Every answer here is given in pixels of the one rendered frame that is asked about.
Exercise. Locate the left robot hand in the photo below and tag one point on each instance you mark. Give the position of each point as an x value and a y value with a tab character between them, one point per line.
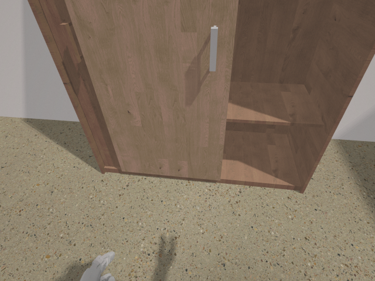
98	266

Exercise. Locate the handle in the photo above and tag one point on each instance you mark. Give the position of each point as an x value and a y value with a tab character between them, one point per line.
213	48
70	42

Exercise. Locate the wardrobe door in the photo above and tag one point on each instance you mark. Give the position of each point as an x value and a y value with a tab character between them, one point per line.
56	13
149	64

